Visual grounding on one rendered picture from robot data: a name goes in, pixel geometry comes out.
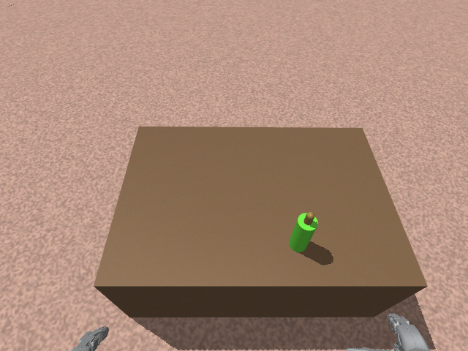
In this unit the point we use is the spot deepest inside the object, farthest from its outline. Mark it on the right robot hand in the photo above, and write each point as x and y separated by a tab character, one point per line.
408	336

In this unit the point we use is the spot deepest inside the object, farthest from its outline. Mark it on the bottle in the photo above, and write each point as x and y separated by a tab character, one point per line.
303	231

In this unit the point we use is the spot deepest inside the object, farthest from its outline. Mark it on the left robot hand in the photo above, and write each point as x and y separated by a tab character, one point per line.
90	340

